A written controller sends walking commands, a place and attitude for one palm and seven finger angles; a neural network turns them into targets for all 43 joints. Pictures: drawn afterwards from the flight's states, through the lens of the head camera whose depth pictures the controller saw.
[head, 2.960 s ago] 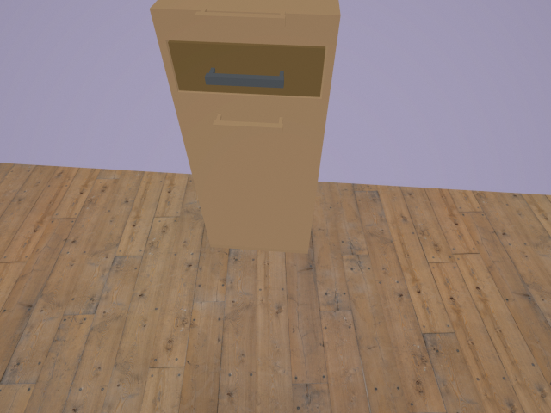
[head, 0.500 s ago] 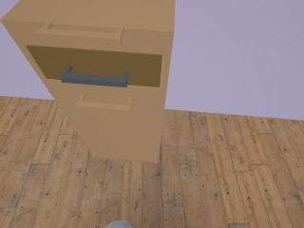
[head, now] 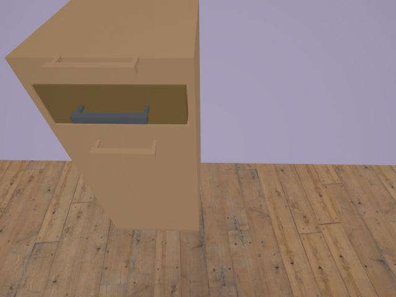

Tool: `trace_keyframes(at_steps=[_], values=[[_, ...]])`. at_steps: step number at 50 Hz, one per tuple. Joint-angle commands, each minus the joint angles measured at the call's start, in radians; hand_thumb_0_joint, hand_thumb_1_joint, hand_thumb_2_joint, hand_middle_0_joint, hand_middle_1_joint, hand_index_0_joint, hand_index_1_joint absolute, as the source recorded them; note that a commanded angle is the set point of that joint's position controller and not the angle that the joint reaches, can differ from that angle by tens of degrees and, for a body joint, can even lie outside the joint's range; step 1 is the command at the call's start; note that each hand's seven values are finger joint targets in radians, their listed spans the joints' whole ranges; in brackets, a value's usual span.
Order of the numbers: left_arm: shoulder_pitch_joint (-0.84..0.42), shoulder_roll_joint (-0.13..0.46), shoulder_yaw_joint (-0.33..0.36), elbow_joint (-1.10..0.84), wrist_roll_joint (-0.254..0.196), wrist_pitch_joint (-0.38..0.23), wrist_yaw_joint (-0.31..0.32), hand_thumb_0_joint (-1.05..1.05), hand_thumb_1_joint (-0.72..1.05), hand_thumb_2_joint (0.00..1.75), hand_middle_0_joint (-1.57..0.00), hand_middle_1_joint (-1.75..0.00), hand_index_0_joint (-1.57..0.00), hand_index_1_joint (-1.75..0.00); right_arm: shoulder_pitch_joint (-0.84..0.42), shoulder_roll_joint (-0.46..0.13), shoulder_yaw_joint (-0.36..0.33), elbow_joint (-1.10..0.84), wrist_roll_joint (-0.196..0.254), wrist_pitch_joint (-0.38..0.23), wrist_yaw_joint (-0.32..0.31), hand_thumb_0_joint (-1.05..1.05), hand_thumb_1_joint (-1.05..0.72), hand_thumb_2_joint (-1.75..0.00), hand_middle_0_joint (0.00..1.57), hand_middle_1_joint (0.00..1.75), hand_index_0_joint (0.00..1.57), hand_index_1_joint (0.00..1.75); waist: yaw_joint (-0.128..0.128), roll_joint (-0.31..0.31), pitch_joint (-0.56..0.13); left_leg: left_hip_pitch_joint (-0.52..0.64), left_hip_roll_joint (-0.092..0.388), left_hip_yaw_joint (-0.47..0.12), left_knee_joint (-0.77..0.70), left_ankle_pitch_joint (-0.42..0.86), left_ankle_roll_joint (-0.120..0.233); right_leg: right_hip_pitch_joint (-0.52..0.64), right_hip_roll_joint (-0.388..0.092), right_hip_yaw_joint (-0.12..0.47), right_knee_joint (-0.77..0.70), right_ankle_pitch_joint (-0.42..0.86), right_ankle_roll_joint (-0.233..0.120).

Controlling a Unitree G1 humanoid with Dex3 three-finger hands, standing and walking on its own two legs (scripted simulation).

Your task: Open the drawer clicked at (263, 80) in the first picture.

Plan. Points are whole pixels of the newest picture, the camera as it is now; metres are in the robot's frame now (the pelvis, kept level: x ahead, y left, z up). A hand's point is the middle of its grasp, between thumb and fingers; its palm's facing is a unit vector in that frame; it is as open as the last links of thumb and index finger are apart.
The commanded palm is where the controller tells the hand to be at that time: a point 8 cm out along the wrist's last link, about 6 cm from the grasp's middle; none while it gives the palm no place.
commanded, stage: come to a stop and stand still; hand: left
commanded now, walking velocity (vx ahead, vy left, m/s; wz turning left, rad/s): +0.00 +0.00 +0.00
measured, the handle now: (112, 113) +0.54 +0.24 +0.07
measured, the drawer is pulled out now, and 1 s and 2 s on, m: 0.00 0.00 0.00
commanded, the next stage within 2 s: look again from close up in 0.22 s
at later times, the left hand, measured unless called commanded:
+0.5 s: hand out of the picture -0.02 +0.17 -0.18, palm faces +0.02 -0.99 -0.16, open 7.4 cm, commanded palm none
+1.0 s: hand out of the picture -0.04 +0.22 -0.18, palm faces +0.02 -0.98 -0.18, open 7.4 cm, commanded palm none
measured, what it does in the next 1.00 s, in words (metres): stands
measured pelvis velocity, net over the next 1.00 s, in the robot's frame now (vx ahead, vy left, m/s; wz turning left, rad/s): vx -0.01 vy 0.05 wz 0.00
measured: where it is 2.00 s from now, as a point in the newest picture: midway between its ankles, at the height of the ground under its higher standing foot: outside the picture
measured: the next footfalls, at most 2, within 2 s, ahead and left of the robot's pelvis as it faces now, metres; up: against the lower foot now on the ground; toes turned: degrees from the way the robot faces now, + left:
none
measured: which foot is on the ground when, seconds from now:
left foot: down 0.00-1.00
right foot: down 0.00-1.00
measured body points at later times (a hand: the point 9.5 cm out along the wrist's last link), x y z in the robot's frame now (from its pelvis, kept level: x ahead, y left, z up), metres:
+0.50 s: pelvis +0.00 +0.02 +0.00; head -0.01 +0.02 +0.45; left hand -0.02 +0.22 -0.17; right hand +0.00 -0.21 -0.16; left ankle +0.03 +0.14 -0.74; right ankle -0.03 -0.10 -0.74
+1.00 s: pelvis -0.01 +0.05 +0.00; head -0.02 +0.06 +0.45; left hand -0.04 +0.27 -0.16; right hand +0.00 -0.18 -0.15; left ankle +0.02 +0.14 -0.74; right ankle -0.03 -0.10 -0.74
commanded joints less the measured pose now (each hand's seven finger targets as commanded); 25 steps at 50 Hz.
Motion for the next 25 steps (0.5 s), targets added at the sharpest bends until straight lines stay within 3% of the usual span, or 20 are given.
trace_keyframes(at_steps=[1, 7, 15, 16, 17, 18, 19, 20, 21, 23, 25], values=[[0.029, 0.118, 0.018, -0.021, -0.01, -0.014, 0.007, 0.0, 0.9, 0.9, -0.2, -0.3, -0.2, -0.3, 0.043, -0.065, -0.005, -0.005, 0.001, -0.015, -0.001, 0.0, -0.9, -0.9, 0.2, 0.3, 0.2, 0.3, 0.019, -0.034, 0.067, 0.041, 0.043, -0.046, -0.081, 0.058, 0.035, -0.132, -0.102, 0.105, -0.206, 0.045, -0.019], [0.069, 0.105, 0.012, 0.006, -0.01, -0.013, 0.006, 0.0, 0.9, 0.9, -0.2, -0.3, -0.2, -0.3, 0.093, -0.049, 0.001, 0.019, -0.001, -0.01, -0.005, 0.0, -0.9, -0.9, 0.2, 0.3, 0.2, 0.3, 0.019, -0.038, 0.081, 0.046, 0.037, -0.036, -0.097, 0.005, 0.032, -0.141, -0.097, 0.112, -0.255, -0.067, -0.025], [0.112, 0.076, 0.01, 0.032, -0.013, -0.019, 0.007, 0.0, 0.9, 0.9, -0.2, -0.3, -0.2, -0.3, 0.126, -0.037, 0.005, 0.028, 0.001, -0.021, -0.012, 0.0, -0.9, -0.9, 0.2, 0.3, 0.2, 0.3, 0.023, -0.033, 0.047, 0.054, 0.048, -0.042, -0.103, 0.061, 0.037, -0.105, -0.088, 0.092, -0.227, 0.028, -0.025], [0.217, 0.088, 0.0, 0.049, 0.01, -0.061, 0.048, 0.0, 0.9, 0.9, -0.2, -0.3, -0.2, -0.3, -0.02, -0.06, 0.017, -0.05, 0.005, -0.048, 0.005, 0.0, -0.9, -0.9, 0.2, 0.3, 0.2, 0.3, 0.086, -0.036, 0.061, -0.069, 0.034, 0.004, 0.147, 0.05, 0.007, -0.077, -0.182, 0.194, -0.193, 0.633, 0.026], [0.189, 0.14, 0.005, 0.029, 0.004, -0.073, 0.045, 0.0, 0.9, 0.9, -0.2, -0.3, -0.2, -0.3, 0.007, -0.028, 0.023, -0.109, 0.011, -0.037, 0.011, 0.0, -0.9, -0.9, 0.2, 0.3, 0.2, 0.3, 0.018, -0.044, 0.018, -0.062, 0.018, 0.003, 0.109, -0.043, 0.015, -0.009, -0.234, 0.178, -0.139, 0.859, -0.007], [0.181, 0.128, 0.007, 0.004, 0.003, -0.073, 0.04, 0.0, 0.9, 0.9, -0.2, -0.3, -0.2, -0.3, 0.086, 0.009, 0.024, -0.099, 0.004, -0.039, 0.007, 0.0, -0.9, -0.9, 0.2, 0.3, 0.2, 0.3, 0.01, -0.054, -0.098, -0.028, 0.0, 0.008, 0.078, -0.06, 0.039, 0.078, -0.221, 0.158, -0.078, 0.887, -0.029], [0.164, 0.12, 0.004, 0.0, -0.001, -0.068, 0.038, 0.0, 0.9, 0.9, -0.2, -0.3, -0.2, -0.3, 0.112, -0.008, 0.022, -0.083, 0.005, -0.044, 0.006, 0.0, -0.9, -0.9, 0.2, 0.3, 0.2, 0.3, 0.005, -0.095, -0.153, -0.013, 0.0, 0.007, 0.059, -0.01, 0.046, 0.094, -0.186, 0.114, -0.048, 0.801, -0.038], [0.162, 0.103, 0.001, -0.01, -0.004, -0.065, 0.037, 0.0, 0.9, 0.9, -0.2, -0.3, -0.2, -0.3, 0.122, -0.023, 0.022, -0.08, 0.006, -0.046, 0.006, 0.0, -0.9, -0.9, 0.2, 0.3, 0.2, 0.3, 0.006, -0.134, -0.169, 0.009, 0.007, -0.007, 0.05, 0.06, 0.048, 0.084, -0.155, 0.095, -0.041, 0.701, -0.035], [0.162, 0.089, -0.001, -0.019, -0.006, -0.06, 0.035, 0.0, 0.9, 0.9, -0.2, -0.3, -0.2, -0.3, 0.131, -0.035, 0.02, -0.082, 0.007, -0.047, 0.004, 0.0, -0.9, -0.9, 0.2, 0.3, 0.2, 0.3, 0.006, -0.133, -0.154, 0.024, 0.019, -0.021, 0.039, 0.11, 0.053, 0.047, -0.131, 0.091, -0.046, 0.57, -0.032], [0.166, 0.072, -0.006, -0.025, -0.002, -0.045, 0.033, 0.0, 0.9, 0.9, -0.2, -0.3, -0.2, -0.3, 0.122, -0.053, 0.02, -0.079, 0.003, -0.049, 0.002, 0.0, -0.9, -0.9, 0.2, 0.3, 0.2, 0.3, 0.019, -0.036, -0.063, 0.014, 0.044, -0.041, 0.032, 0.192, 0.058, -0.034, -0.095, 0.074, -0.048, 0.34, -0.026], [0.177, 0.075, -0.007, -0.03, 0.0, -0.035, 0.027, 0.0, 0.9, 0.9, -0.2, -0.3, -0.2, -0.3, 0.096, -0.056, 0.021, -0.091, 0.004, -0.041, 0.004, 0.0, -0.9, -0.9, 0.2, 0.3, 0.2, 0.3, 0.027, -0.017, 0.043, -0.045, 0.04, -0.054, -0.002, 0.091, 0.058, -0.108, -0.084, 0.082, -0.084, 0.147, -0.024]])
